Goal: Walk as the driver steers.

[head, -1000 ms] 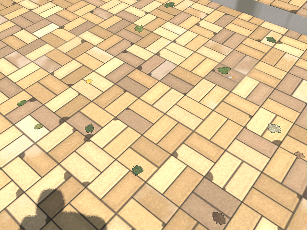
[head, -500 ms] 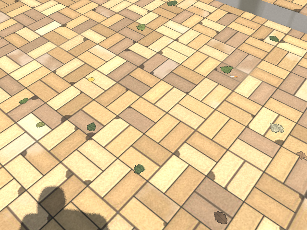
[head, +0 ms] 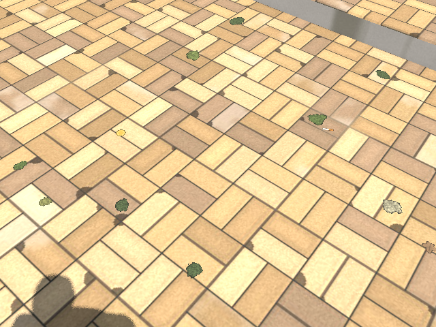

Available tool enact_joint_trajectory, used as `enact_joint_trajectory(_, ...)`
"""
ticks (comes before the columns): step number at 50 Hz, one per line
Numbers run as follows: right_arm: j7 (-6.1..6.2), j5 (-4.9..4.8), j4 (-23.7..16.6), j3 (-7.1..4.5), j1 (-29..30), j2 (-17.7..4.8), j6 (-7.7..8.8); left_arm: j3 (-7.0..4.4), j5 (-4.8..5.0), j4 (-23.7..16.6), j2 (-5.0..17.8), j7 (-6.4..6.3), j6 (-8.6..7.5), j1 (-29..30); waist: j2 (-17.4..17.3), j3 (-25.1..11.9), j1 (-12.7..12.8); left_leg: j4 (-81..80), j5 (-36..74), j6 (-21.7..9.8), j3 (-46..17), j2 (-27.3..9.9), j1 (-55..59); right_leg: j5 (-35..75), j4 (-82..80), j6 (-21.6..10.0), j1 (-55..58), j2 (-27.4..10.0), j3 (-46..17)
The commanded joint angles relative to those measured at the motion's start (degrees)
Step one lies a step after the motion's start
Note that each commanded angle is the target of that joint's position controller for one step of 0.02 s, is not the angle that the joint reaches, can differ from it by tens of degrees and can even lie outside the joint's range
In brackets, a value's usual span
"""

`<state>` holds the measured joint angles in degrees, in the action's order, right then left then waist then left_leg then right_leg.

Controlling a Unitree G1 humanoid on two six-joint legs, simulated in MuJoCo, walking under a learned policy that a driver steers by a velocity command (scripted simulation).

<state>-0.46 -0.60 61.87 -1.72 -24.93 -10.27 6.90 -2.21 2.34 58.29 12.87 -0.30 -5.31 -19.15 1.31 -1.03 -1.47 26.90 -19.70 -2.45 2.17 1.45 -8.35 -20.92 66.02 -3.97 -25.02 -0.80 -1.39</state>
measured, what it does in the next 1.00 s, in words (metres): walks ahead: right foot, then left foot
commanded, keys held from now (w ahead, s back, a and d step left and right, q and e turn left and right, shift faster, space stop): w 0.80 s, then w+e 0.20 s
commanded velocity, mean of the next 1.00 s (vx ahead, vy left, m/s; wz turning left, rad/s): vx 0.47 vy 0.00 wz -0.04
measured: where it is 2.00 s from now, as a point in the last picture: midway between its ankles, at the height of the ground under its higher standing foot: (251, 186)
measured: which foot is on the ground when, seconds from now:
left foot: down 0.00-0.34, up 0.36-0.86, down 0.88-1.00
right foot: up 0.00-0.30, down 0.32-0.90, up 0.92-1.00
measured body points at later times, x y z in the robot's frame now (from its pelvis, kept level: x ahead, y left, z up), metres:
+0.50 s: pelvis +0.27 -0.06 +0.00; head +0.28 -0.07 +0.45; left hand +0.34 +0.20 -0.13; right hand +0.32 -0.32 -0.14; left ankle +0.23 +0.10 -0.64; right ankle +0.31 -0.14 -0.74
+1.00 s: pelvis +0.56 +0.01 +0.00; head +0.59 +0.02 +0.45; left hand +0.58 +0.27 -0.15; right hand +0.68 -0.25 -0.11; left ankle +0.63 +0.10 -0.74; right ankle +0.43 -0.13 -0.64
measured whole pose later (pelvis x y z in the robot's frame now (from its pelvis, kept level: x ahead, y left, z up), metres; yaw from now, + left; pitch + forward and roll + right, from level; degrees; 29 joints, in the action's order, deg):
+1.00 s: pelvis +0.56 +0.01 +0.00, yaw -4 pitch +2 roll +0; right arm -1.3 0.3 49.5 -3.0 -8.3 -13.2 6.8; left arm -2.6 2.2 57.0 14.8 -0.4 -4.8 -19.5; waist 1.7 1.9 0.9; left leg 28.2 -8.6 -2.5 5.5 -0.3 -21.4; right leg -21.6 67.9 -2.6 -21.7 -1.3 -3.3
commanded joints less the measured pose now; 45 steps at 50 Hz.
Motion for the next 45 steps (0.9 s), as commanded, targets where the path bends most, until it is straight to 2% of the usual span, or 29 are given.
enact_joint_trajectory(1, -0.27, 0.27, -0.47, 0.33, -5.69, -4.10, -0.84, -1.57, -0.64, -5.95, 4.76, 0.94, -2.07, 7.30, -5.32, 7.37, -0.80, -17.17, 18.46, -7.76, -17.67, -15.42, 14.23, 7.32, 2.31, -1.18, -25.15, -5.65, -0.62)
enact_joint_trajectory(2, 0.06, 0.45, -0.20, 0.58, -6.91, -3.55, -1.39, -1.47, -0.64, -6.00, 3.63, 1.33, -1.77, 7.39, -6.33, 6.74, -0.79, -17.29, 22.13, -7.11, -14.46, -14.00, 13.89, 8.61, 0.38, -0.69, -24.03, -5.68, 0.62)
enact_joint_trajectory(3, 0.50, 0.58, -0.20, 0.64, -7.63, -3.94, -1.80, -1.20, -0.74, -6.34, 2.42, 1.65, -1.38, 8.32, -6.18, 6.60, -0.78, -17.63, 24.56, -7.13, -12.19, -13.22, 13.18, 10.16, -1.90, 0.05, -23.55, -5.54, 1.71)
enact_joint_trajectory(6, 1.56, 0.92, -1.91, 0.51, -5.67, -6.84, -2.15, 0.14, -1.03, -10.41, -0.04, 1.89, -0.94, 17.86, -5.13, 9.22, -1.54, -20.31, 23.93, -7.35, -7.65, -11.45, 4.97, 17.44, -18.05, 1.93, -17.78, -4.01, 3.73)
enact_joint_trajectory(7, 1.79, 0.88, -2.28, 0.33, -5.67, -7.90, -2.06, 0.41, -0.93, -11.49, -0.10, 1.98, -0.94, 20.56, -5.88, 9.60, -1.99, -21.28, 22.74, -7.37, -6.79, -11.08, 2.64, 19.70, -22.96, 2.27, -14.40, -2.95, 4.52)
enact_joint_trajectory(9, 1.94, 0.26, -2.05, -0.36, -7.02, -9.88, -1.69, 0.38, -0.66, -12.85, 1.57, 2.24, -0.76, 23.34, -7.33, 10.07, -2.20, -22.79, 21.47, -7.88, -6.66, -12.61, 2.30, 21.69, -28.15, 2.05, -10.26, -1.89, 4.97)
enact_joint_trajectory(11, 1.93, -0.50, -1.69, -0.72, -7.49, -9.85, -1.55, 0.16, -0.41, -14.03, 3.29, 2.57, -0.80, 25.22, -7.05, 10.84, -1.58, -21.95, 22.99, -7.45, -6.49, -14.45, 6.18, 22.03, -32.09, 0.68, -9.90, -1.77, 3.93)
enact_joint_trajectory(12, 1.90, -0.53, -1.66, -0.95, -7.20, -10.01, -1.71, -0.12, -0.44, -14.30, 4.19, 2.75, -0.96, 24.96, -6.97, 10.31, -0.70, -20.17, 26.44, -6.81, -6.10, -15.24, 8.67, 21.31, -33.52, -0.20, -9.02, -1.47, 3.65)
enact_joint_trajectory(13, 1.86, -0.33, -1.82, -1.24, -6.61, -10.52, -1.95, -0.63, -0.52, -14.09, 5.31, 2.93, -1.18, 23.03, -7.31, 8.34, 0.90, -16.74, 34.75, -6.10, -5.51, -15.71, 11.11, 19.90, -34.09, -1.19, -6.05, -0.49, 4.02)
enact_joint_trajectory(14, 1.81, 0.02, -2.05, -1.55, -5.95, -11.28, -2.36, -1.40, -0.50, -13.21, 6.73, 2.89, -1.32, 19.07, -8.47, 4.81, 3.28, -11.12, 45.66, -5.36, -4.60, -15.59, 12.67, 18.31, -33.56, -2.25, -0.44, 1.23, 5.06)
enact_joint_trajectory(15, 1.73, 0.47, -2.45, -1.54, -5.03, -11.01, -2.95, -2.70, -0.35, -10.52, 8.80, 2.67, -1.25, 10.25, -8.76, -0.66, 7.63, -0.78, 54.03, -4.27, -2.83, -13.78, 11.35, 17.03, -32.89, -3.66, 10.19, 3.38, 6.34)
enact_joint_trajectory(16, 1.58, 0.86, -3.51, -1.06, -3.75, -10.23, -3.10, -3.94, -0.28, -7.75, 11.39, 2.21, -0.93, -0.01, -7.64, -6.63, 12.27, 13.40, 49.44, -2.40, -1.56, -11.40, 2.25, 16.48, -32.37, -5.91, 25.57, 0.02, 2.17)
enact_joint_trajectory(17, 0.80, 1.28, -4.84, 0.84, -9.72, -3.29, -2.22, -5.32, -1.97, -6.18, 17.77, 1.74, -0.53, -8.50, 6.53, -17.52, 10.19, 37.97, 21.71, 0.95, -0.42, -2.35, -18.11, 6.54, -35.71, -14.46, 47.48, -16.18, -23.60)
enact_joint_trajectory(18, 0.21, -0.37, -3.80, 1.47, -11.11, -1.32, -0.34, -4.19, -2.13, -5.65, 14.93, 2.13, -0.38, -8.27, 13.38, -23.98, 9.01, 51.10, -11.02, 1.12, -8.79, 2.96, -27.01, -2.24, -49.91, -18.47, 50.70, -23.07, -46.47)
enact_joint_trajectory(19, 0.00, -2.09, -5.94, -0.07, -4.55, -6.84, 0.91, -2.95, -1.48, -6.12, 10.89, 2.38, -0.85, -1.98, 10.05, -12.42, 7.96, 55.02, -8.98, -0.45, -10.18, -1.09, -33.47, -4.57, -51.77, -14.52, 41.87, -20.34, -40.06)
enact_joint_trajectory(20, 0.28, -2.53, -7.83, -0.42, 1.30, -8.69, 1.34, -2.15, -1.32, -7.41, 8.16, 2.39, -1.10, 3.89, 5.20, -5.63, 6.31, 53.59, -3.68, -1.51, -8.24, -4.38, -33.46, 0.24, -52.33, -11.94, 31.68, -18.46, -30.04)
enact_joint_trajectory(21, 0.92, -1.84, -8.26, -0.84, 3.66, -8.72, 1.12, -1.57, -1.79, -8.08, 6.52, 2.74, -1.47, 8.31, 0.31, -2.03, 3.88, 49.57, 1.25, -1.51, -7.25, -7.21, -30.15, 7.83, -53.81, -10.34, 22.10, -16.09, -22.42)
enact_joint_trajectory(22, 1.42, -0.95, -7.97, -1.45, 2.90, -8.28, 0.24, -1.14, -2.35, -8.09, 4.98, 3.00, -1.86, 10.42, 0.74, -0.98, 1.49, 45.78, 3.93, -1.58, -7.42, -9.24, -25.92, 11.61, -55.20, -9.00, 16.23, -13.36, -16.59)
enact_joint_trajectory(23, 1.55, -0.75, -7.73, -1.43, 1.20, -6.78, -0.71, -0.93, -2.62, -7.41, 4.30, 3.17, -1.83, 10.67, 2.18, -0.52, 0.09, 43.82, 5.00, -1.45, -7.43, -9.97, -22.89, 12.32, -56.74, -8.79, 12.85, -11.95, -13.68)
enact_joint_trajectory(24, 1.66, -0.75, -7.56, -1.46, 0.39, -5.71, -1.39, -0.97, -2.54, -6.59, 4.42, 3.13, -1.87, 9.60, 2.43, 0.20, -0.47, 42.24, 5.15, -1.26, -6.81, -10.18, -21.95, 13.68, -58.00, -9.28, 10.89, -11.22, -11.69)
enact_joint_trajectory(26, 1.85, -0.48, -8.78, -1.87, 2.67, -6.09, -2.07, -1.15, -2.48, -5.27, 5.98, 2.53, -2.00, 7.20, 2.17, 2.55, -0.81, 38.65, 8.03, -0.29, -5.92, -10.71, -24.76, 15.69, -60.12, -10.23, 9.36, -10.76, -8.76)
enact_joint_trajectory(29, 1.83, 0.24, -12.01, -2.44, 11.38, -7.35, -1.97, -1.45, -2.48, -4.02, 7.85, 1.10, -1.62, 3.18, 0.92, 4.76, 1.02, 28.58, 17.03, 1.34, -5.62, -11.30, -32.68, 17.83, -61.20, -10.19, 12.95, -11.00, -7.42)
enact_joint_trajectory(33, 0.81, 0.06, -14.49, -1.93, 20.30, -6.05, -1.19, -1.45, -1.86, -3.30, 8.89, 0.08, -1.00, -0.72, 1.14, 5.41, 3.78, 12.95, 27.54, 1.73, -2.90, -8.67, -30.43, 19.54, -61.24, -7.98, 15.42, -9.08, -3.08)
enact_joint_trajectory(38, -0.91, -0.61, -17.53, -1.27, 28.15, -6.26, -0.68, -1.82, -1.21, -1.04, 9.63, -0.24, 0.16, -6.19, 1.04, 7.30, 6.17, 4.59, 24.61, 1.03, -2.61, -6.98, -31.90, 19.81, -57.86, -7.51, 25.37, -12.42, -3.15)
enact_joint_trajectory(41, -1.71, -0.65, -18.43, -1.76, 27.05, -8.23, -0.10, -2.38, -1.10, -0.88, 10.48, -0.44, 1.08, -5.92, 2.13, 5.87, 4.10, 1.86, 17.65, -1.02, -2.20, -5.48, -27.51, 27.76, -52.76, -6.20, 29.63, -14.47, -4.34)
enact_joint_trajectory(42, -1.66, -0.67, -17.80, -2.48, 23.30, -9.70, 0.12, -2.50, -1.20, -1.25, 10.99, -0.43, 1.35, -4.73, 3.11, 3.57, 1.57, 1.15, 15.83, -1.91, -1.01, -3.69, -21.15, 37.02, -48.38, -5.53, 29.29, -13.86, -4.22)
enact_joint_trajectory(43, -1.35, -0.63, -15.33, -3.86, 14.60, -12.11, 0.26, -2.17, -1.47, -1.76, 10.36, -0.32, 1.65, -3.43, 2.85, -1.61, -3.01, 0.30, 16.02, -3.32, 0.37, -1.84, -9.25, 44.80, -38.57, -4.23, 26.90, -10.92, -2.53)
enact_joint_trajectory(44, -0.72, 0.11, -12.89, -5.25, 3.01, -16.43, 0.31, -1.13, -2.19, -3.27, 8.21, -0.17, 1.59, -2.88, -0.31, -10.76, -7.40, 2.83, 16.79, -6.65, -6.92, -9.14, 9.85, 36.53, -22.15, -2.16, 15.93, -7.36, -0.18)
enact_joint_trajectory(45, -0.61, 1.15, -11.29, -6.53, -3.15, -21.76, -0.14, 1.01, -1.89, -3.80, 0.25, 0.24, 0.53, -10.35, -14.94, -19.98, -4.71, -2.04, 6.67, -14.81, -33.22, -24.47, 32.06, 5.86, 0.66, 2.15, -7.73, 3.16, 2.57)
